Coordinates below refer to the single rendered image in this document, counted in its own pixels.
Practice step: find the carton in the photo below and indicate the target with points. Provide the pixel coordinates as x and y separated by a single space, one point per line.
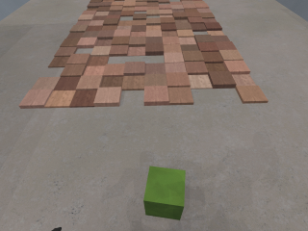
164 195

